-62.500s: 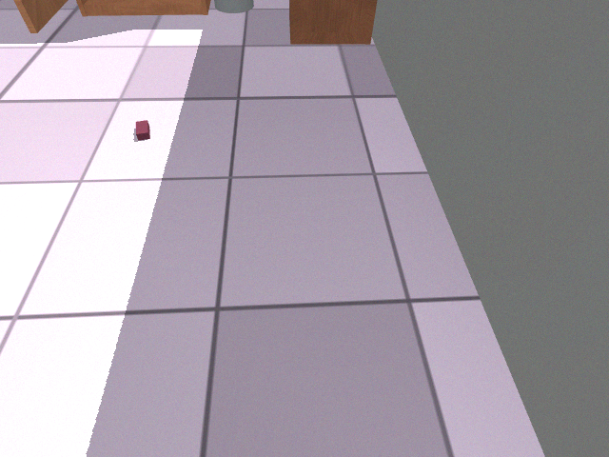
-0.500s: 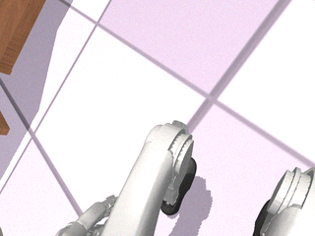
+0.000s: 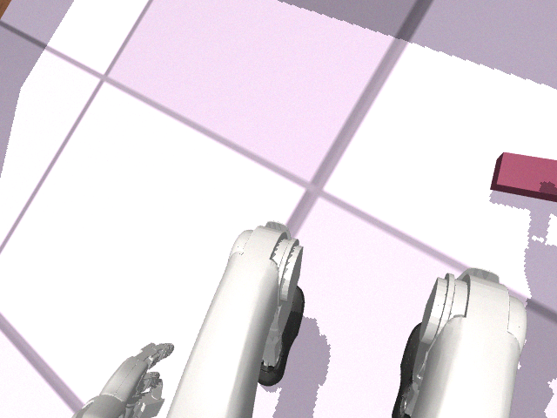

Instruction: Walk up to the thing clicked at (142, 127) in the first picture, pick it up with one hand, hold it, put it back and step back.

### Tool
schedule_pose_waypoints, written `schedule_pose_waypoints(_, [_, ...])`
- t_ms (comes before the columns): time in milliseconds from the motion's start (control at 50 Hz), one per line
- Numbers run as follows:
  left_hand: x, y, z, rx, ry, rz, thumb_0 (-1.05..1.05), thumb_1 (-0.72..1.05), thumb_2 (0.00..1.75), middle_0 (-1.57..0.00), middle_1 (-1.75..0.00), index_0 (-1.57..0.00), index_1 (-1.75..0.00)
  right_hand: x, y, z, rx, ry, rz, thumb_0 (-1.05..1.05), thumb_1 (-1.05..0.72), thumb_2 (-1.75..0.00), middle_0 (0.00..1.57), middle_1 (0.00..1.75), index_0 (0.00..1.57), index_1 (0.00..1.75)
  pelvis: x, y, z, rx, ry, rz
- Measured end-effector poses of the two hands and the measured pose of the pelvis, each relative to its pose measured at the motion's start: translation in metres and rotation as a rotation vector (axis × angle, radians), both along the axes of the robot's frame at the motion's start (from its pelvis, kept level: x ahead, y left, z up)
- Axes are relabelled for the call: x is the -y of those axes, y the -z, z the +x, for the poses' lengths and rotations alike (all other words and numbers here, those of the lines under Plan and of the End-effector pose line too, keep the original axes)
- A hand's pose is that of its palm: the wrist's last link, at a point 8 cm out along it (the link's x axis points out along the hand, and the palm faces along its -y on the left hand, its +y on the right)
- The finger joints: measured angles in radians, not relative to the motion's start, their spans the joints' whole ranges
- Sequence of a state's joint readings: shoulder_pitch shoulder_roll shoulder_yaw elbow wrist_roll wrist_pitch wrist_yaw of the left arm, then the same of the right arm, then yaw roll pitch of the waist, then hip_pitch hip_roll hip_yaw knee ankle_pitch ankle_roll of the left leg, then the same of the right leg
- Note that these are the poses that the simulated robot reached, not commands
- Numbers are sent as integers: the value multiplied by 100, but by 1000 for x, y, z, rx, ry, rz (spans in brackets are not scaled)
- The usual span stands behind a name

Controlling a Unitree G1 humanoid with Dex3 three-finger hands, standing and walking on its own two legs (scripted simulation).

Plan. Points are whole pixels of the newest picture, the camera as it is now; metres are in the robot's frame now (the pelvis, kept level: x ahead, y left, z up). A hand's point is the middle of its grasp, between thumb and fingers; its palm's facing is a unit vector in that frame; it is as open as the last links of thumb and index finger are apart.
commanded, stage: withdraw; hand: right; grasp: from above
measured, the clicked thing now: (534, 177) +0.51 -0.31 -0.33
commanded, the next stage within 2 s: home in 0.22 s
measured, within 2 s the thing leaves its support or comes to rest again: neither
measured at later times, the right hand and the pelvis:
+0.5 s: hand out of the picture +0.50 -0.33 -0.16, palm faces -0.42 +0.10 -0.90, open 12.9 cm; pelvis +0.01 +0.00 -0.01, yaw +0 degrees
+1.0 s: hand out of the picture +0.33 -0.28 +0.04, palm faces -0.16 +0.77 -0.61, open 7.6 cm; pelvis +0.01 +0.00 +0.15, yaw -6 degrees
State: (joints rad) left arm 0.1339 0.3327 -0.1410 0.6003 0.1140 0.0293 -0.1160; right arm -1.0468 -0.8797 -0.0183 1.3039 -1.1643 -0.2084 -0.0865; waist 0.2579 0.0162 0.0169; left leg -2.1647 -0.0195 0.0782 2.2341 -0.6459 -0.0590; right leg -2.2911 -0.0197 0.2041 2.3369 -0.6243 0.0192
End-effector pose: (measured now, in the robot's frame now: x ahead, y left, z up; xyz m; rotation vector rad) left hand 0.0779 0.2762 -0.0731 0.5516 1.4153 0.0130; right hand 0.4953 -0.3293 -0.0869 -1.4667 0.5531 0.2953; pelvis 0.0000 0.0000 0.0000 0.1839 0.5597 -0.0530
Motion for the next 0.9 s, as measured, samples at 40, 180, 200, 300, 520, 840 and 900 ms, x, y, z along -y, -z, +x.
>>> schedule_pose_waypoints(40, [-4, -1, -10, -28, -5, 29, 0, 90, 91, -20, -30, -21, -30, -3, 12, -2, 9, -26, 6, 0, 47, -98, 12, 98, 12, 98, -1, 5, -1, 5, -1, 2])
schedule_pose_waypoints(180, [-6, 10, -36, -93, -34, 57, 0, 90, 91, -20, -30, -21, -30, -10, 39, -5, 84, -73, -10, 0, 48, -98, 13, 97, 13, 97, 0, 23, -3, 21, -6, 3])
schedule_pose_waypoints(200, [-4, 12, -38, -93, -40, 53, 1, 90, 91, -20, -30, -21, -30, -10, 39, -3, 105, -70, -16, 0, 48, -98, 13, 97, 13, 97, 0, 25, -3, 21, -6, 2])
schedule_pose_waypoints(300, [6, 23, -39, -71, -66, 14, 1, 90, 91, -20, -30, -21, -30, -4, 27, 7, 171, -14, -57, 0, 47, -96, 14, 95, 14, 95, 0, 28, -1, 6, -7, -4])
schedule_pose_waypoints(520, [26, 25, -30, -42, -102, -77, 0, 90, 90, -20, -30, -21, -30, -4, 11, 12, 102, 91, -23, 0, 22, -94, 20, 77, 19, 78, 2, 13, 8, -43, -3, -6])
schedule_pose_waypoints(840, [20, -56, 68, 193, -82, -106, 1, 90, 90, -20, -30, -21, -30, 7, -114, -108, 125, 406, 362, 0, -65, -90, 21, 39, 21, 38, 3, -87, 12, -51, 38, -43])
schedule_pose_waypoints(900, [26, -84, 96, 287, -49, -119, 1, 90, 90, -20, -30, -21, -30, -1, -137, -137, 107, 462, 459, 0, -75, -90, 21, 35, 21, 35, 3, -111, 12, -29, 47, -52])
